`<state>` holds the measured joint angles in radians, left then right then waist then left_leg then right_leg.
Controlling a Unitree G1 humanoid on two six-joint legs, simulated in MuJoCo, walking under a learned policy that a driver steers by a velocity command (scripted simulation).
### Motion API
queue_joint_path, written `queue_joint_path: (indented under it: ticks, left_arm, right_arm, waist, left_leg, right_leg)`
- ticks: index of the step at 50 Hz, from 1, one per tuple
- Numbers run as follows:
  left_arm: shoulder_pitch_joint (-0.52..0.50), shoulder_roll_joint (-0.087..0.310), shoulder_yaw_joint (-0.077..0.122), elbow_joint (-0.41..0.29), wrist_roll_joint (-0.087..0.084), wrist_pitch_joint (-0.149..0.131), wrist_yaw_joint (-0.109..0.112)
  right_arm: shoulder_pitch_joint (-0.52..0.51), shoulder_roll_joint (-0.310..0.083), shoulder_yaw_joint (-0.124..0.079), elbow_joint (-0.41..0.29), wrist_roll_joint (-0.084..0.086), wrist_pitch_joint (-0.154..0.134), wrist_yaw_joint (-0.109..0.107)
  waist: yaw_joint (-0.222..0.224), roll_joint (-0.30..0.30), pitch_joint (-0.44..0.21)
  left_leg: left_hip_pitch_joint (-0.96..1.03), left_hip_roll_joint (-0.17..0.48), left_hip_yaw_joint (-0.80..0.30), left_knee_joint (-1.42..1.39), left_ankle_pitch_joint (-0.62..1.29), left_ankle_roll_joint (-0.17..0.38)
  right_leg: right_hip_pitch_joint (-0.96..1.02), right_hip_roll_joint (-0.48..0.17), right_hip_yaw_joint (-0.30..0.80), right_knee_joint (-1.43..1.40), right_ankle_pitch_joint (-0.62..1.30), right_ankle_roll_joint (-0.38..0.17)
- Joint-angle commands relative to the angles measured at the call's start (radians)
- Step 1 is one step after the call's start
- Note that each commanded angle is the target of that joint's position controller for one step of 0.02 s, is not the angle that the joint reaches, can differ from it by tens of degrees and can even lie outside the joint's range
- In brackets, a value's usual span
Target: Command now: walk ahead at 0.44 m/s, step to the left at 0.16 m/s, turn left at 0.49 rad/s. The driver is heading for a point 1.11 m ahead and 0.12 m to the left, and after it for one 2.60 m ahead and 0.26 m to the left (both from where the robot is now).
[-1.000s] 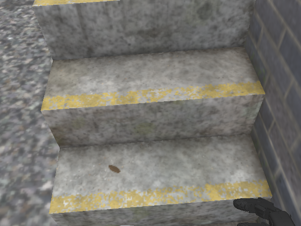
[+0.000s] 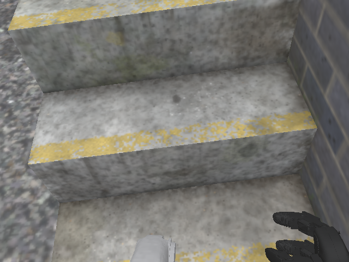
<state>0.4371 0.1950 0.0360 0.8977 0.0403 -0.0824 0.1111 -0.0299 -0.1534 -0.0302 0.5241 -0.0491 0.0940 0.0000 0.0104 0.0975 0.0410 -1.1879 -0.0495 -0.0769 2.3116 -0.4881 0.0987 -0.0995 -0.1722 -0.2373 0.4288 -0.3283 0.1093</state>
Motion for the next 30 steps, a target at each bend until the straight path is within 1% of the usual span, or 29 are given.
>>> queue_joint_path:
  ticks: [1, 2, 3, 4, 5, 6, 7, 8, 9, 10, 11, 12, 13, 15, 16, 17, 18, 19, 20, 21, 22, 23, 24, 25, 26, 27, 28, 29, 30]
  left_arm:
    - [-0.066, 0.134, 0.02, -0.007, -0.004, -0.02, -0.044]
    - [-0.168, 0.183, 0.022, -0.047, -0.03, -0.008, -0.041]
    - [-0.261, 0.229, 0.021, -0.111, -0.061, -0.005, -0.031]
    - [-0.274, 0.301, 0.036, -0.155, -0.063, -0.015, -0.028]
    - [-0.299, 0.403, 0.081, -0.184, -0.07, -0.02, -0.053]
    - [-0.219, 0.354, 0.07, -0.209, -0.075, -0.032, -0.071]
    - [-0.224, 0.367, 0.082, -0.242, -0.072, -0.043, -0.087]
    - [-0.229, 0.268, 0.068, -0.281, -0.035, -0.039, -0.107]
    - [-0.276, 0.08, 0.025, -0.294, 0.007, -0.021, -0.116]
    - [-0.319, -0.038, -0.009, -0.33, 0.009, -0.006, -0.078]
    - [-0.415, -0.044, -0.008, -0.411, 0.011, 0.009, -0.056]
    - [-0.468, -0.069, -0.026, -0.459, 0.028, 0.011, -0.041]
    - [-0.43, -0.075, -0.04, -0.442, 0.037, 0.017, -0.035]
    - [-0.341, -0.01, -0.03, -0.413, 0.04, 0.037, -0.045]
    - [-0.347, 0.013, -0.02, -0.413, 0.027, 0.043, -0.054]
    - [-0.388, -0.019, -0.03, -0.42, 0.015, 0.048, -0.056]
    - [-0.4, -0.053, -0.042, -0.421, 0.006, 0.053, -0.058]
    - [-0.418, -0.086, -0.045, -0.417, -0.002, 0.055, -0.052]
    - [-0.333, 0.039, -0.088, -0.443, -0.05, 0.03, -0.183]
    - [-0.305, 0.025, -0.08, -0.371, -0.027, 0.03, -0.214]
    - [-0.284, 0.008, -0.089, -0.362, 0.008, 0.031, -0.216]
    - [-0.292, 0.014, -0.089, -0.348, 0.011, 0.025, -0.212]
    - [-0.29, 0.023, -0.087, -0.34, 0.006, 0.03, -0.209]
    - [-0.298, 0.047, -0.076, -0.321, -0.014, 0.029, -0.207]
    - [-0.371, 0.063, -0.077, -0.32, -0.029, 0.04, -0.204]
    - [-0.414, 0.068, -0.076, -0.344, -0.043, 0.043, -0.192]
    - [-0.417, 0.062, -0.083, -0.32, -0.034, 0.056, -0.186]
    - [-0.43, 0.043, -0.09, -0.319, -0.034, 0.065, -0.182]
    - [-0.566, -0.137, -0.086, -0.322, -0.002, 0.076, -0.084]
  right_arm:
    - [-0.215, 0.014, 0.025, -0.22, 0.027, 0.006, -0.004]
    - [-0.1, 0.064, 0.066, -0.186, 0.05, 0.013, 0.008]
    - [-0.042, 0.046, 0.068, -0.152, 0.074, 0.003, 0.018]
    - [0.166, 0.01, 0.044, -0.038, 0.061, 0.007, 0.01]
    - [0.366, -0.048, 0.018, -0.005, 0.043, 0.002, 0.013]
    - [0.218, -0.109, 0.008, -0.012, 0.027, -0.009, 0.008]
    - [0.223, -0.142, -0.015, -0.053, 0.018, -0.009, -0.001]
    - [0.155, -0.207, -0.051, -0.059, 0.047, -0.013, 0.005]
    - [0.182, -0.278, -0.106, -0.01, 0.039, -0.023, 0.041]
    - [0.188, -0.305, -0.111, 0.025, -0.004, -0.032, 0.054]
    - [0.232, -0.282, -0.11, 0.064, -0.005, -0.046, 0.035]
    - [0.283, -0.246, -0.102, 0.118, -0.001, -0.059, 0.032]
    - [0.278, -0.204, -0.092, 0.145, 0.014, -0.078, 0.04]
    - [0.213, -0.138, -0.071, 0.135, 0.02, -0.115, 0.04]
    - [0.207, -0.141, -0.074, 0.135, 0.016, -0.134, 0.036]
    - [0.226, -0.132, -0.068, 0.156, 0.004, -0.152, 0.029]
    - [0.238, -0.145, -0.065, 0.158, 0.011, -0.159, 0.021]
    - [0.257, -0.154, -0.071, 0.179, 0.004, -0.165, 0.022]
    - [0.294, -0.187, 0.01, 0.196, -0.025, -0.185, 0.061]
    - [0.304, -0.207, -0.001, 0.225, -0.015, -0.175, 0.059]
    - [0.32, -0.215, 0.012, 0.252, -0.017, -0.175, 0.062]
    - [0.392, -0.245, 0.013, 0.276, -0.016, -0.182, 0.065]
    - [0.406, -0.273, 0.011, 0.282, -0.014, -0.189, 0.063]
    - [0.424, -0.323, 0.01, 0.265, -0.019, -0.189, 0.065]
    - [0.487, -0.311, 0.018, 0.281, -0.05, -0.18, 0.078]
    - [0.52, -0.297, 0.024, 0.286, -0.047, -0.185, 0.076]
    - [0.578, -0.268, 0.035, 0.308, -0.047, -0.189, 0.074]
    - [0.604, -0.253, 0.044, 0.324, -0.049, -0.192, 0.076]
    - [0.583, -0.195, -0.04, 0.336, 0.024, -0.205, 0.016]
  waist:
    - [-0.062, -0.245, 0.111]
    - [-0.103, -0.286, 0.05]
    - [-0.126, -0.267, -0.049]
    - [-0.164, -0.245, -0.242]
    - [-0.211, -0.319, -0.406]
    - [-0.108, -0.218, -0.535]
    - [-0.123, -0.215, -0.606]
    - [-0.074, -0.035, -0.588]
    - [-0.068, -0.037, -0.494]
    - [-0.063, 0.124, -0.546]
    - [-0.07, 0.114, -0.477]
    - [-0.057, 0.102, -0.331]
    - [-0.016, 0.053, -0.171]
    - [0.066, -0.021, -0.04]
    - [0.074, -0.066, -0.005]
    - [0.073, -0.107, 0.008]
    - [0.066, -0.12, 0.016]
    - [0.043, -0.082, -0.006]
    - [0.033, -0.112, 0.068]
    - [0.022, -0.069, 0.051]
    - [0.041, -0.082, 0.007]
    - [0.035, -0.116, -0.036]
    - [0.042, -0.098, -0.073]
    - [0.03, -0.096, -0.053]
    - [-0.008, -0.063, -0.059]
    - [-0.017, 0.002, -0.083]
    - [-0.045, 0.04, -0.093]
    - [-0.054, 0.063, -0.104]
    - [-0.121, -0.056, -0.103]
  left_leg:
    - [-0.091, 0.068, 0.073, -0.303, -0.019, 0.049]
    - [0.197, 0.122, 0.177, -0.63, -0.057, 0.078]
    - [0.518, 0.08, 0.201, -0.834, 0.014, 0.061]
    - [0.754, -0.01, 0.288, -0.72, 0.036, 0.048]
    - [0.832, -0.031, 0.225, -0.874, -0.04, 0.058]
    - [1.009, -0.064, 0.122, -1.033, 0.024, 0.074]
    - [1.143, -0.054, -0.049, -1.263, 0.011, 0.083]
    - [1.251, 0.002, -0.25, -1.489, 0.044, 0.116]
    - [1.217, 0.015, -0.291, -1.59, 0.083, 0.156]
    - [1.221, 0.163, -0.475, -1.681, 0.228, 0.185]
    - [1.096, 0.186, -0.567, -1.769, 0.018, 0.143]
    - [0.998, 0.152, -0.571, -1.798, -0.201, 0.096]
    - [0.887, 0.104, -0.502, -1.808, -0.255, 0.06]
    - [0.705, 0.063, -0.412, -1.844, -0.216, 0.003]
    - [0.646, 0.072, -0.405, -1.862, -0.208, -0.013]
    - [0.615, 0.086, -0.406, -1.858, -0.162, -0.016]
    - [0.624, 0.097, -0.392, -1.854, -0.107, -0.014]
    - [0.658, 0.107, -0.391, -1.847, -0.049, 0.019]
    - [0.591, 0.137, -0.409, -1.845, 0.126, 0.084]
    - [0.676, 0.209, -0.472, -1.894, 0.107, 0.152]
    - [0.741, 0.21, -0.475, -1.882, 0.119, 0.159]
    - [0.824, 0.205, -0.451, -1.87, 0.104, 0.134]
    - [0.831, 0.201, -0.429, -1.865, 0.101, 0.115]
    - [0.799, 0.195, -0.404, -1.883, 0.064, 0.066]
    - [0.811, 0.196, -0.394, -1.911, 0.072, 0.069]
    - [0.833, 0.187, -0.351, -1.924, 0.141, 0.067]
    - [0.902, 0.205, -0.363, -1.923, 0.168, 0.106]
    - [0.971, 0.235, -0.355, -1.946, 0.224, 0.124]
    - [1.072, 0.2, -0.309, -1.957, 0.158, 0.0]
  right_leg:
    - [-0.075, -0.11, -0.032, -0.375, 0.446, -0.167]
    - [-0.162, -0.073, -0.123, -0.474, 0.665, -0.204]
    - [-0.219, -0.062, -0.125, -0.423, 1.126, -0.235]
    - [-0.162, -0.128, -0.106, -0.265, 1.821, -0.283]
    - [0.005, -0.172, -0.059, 0.003, 2.0, -0.276]
    - [-0.056, -0.109, 0.031, 0.216, 1.853, -0.246]
    - [-0.156, -0.069, 0.093, 0.447, 1.458, -0.196]
    - [-0.406, 0.059, 0.15, 0.802, 0.421, -0.132]
    - [-0.603, 0.12, 0.282, 1.332, 0.129, -0.112]
    - [-0.825, 0.188, 0.387, 1.779, 0.18, -0.132]
    - [-0.888, 0.177, 0.384, 1.902, 0.193, -0.139]
    - [-0.991, 0.178, 0.393, 1.936, 0.179, -0.154]
    - [-1.032, 0.182, 0.388, 1.944, 0.171, -0.162]
    - [-0.985, 0.154, 0.383, 1.774, 0.18, -0.159]
    - [-0.985, 0.17, 0.367, 1.783, 0.211, -0.147]
    - [-1.013, 0.176, 0.348, 1.798, 0.269, -0.134]
    - [-1.053, 0.176, 0.325, 1.791, 0.311, -0.129]
    - [-1.116, 0.21, 0.288, 1.955, 0.32, -0.139]
    - [-1.273, 0.274, 0.507, 1.972, 0.252, -0.211]
    - [-1.378, 0.288, 0.516, 2.027, 0.218, -0.222]
    - [-1.453, 0.284, 0.502, 2.059, 0.251, -0.209]
    - [-1.499, 0.275, 0.467, 2.056, 0.274, -0.202]
    - [-1.504, 0.259, 0.43, 2.067, 0.307, -0.193]
    - [-1.52, 0.259, 0.401, 2.07, 0.356, -0.165]
    - [-1.566, 0.259, 0.36, 1.994, 0.348, -0.169]
    - [-1.555, 0.248, 0.319, 1.954, 0.317, -0.16]
    - [-1.603, 0.248, 0.325, 1.935, 0.273, -0.165]
    - [-1.638, 0.24, 0.334, 1.878, 0.278, -0.179]
    - [-1.473, 0.265, 0.154, 1.906, 0.231, -0.14]
